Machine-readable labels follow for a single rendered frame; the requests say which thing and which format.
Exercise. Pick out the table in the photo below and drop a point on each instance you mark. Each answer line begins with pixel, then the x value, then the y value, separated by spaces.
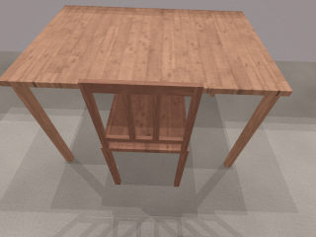
pixel 217 48

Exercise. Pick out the chair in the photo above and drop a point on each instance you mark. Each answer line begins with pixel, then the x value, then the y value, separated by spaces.
pixel 145 117

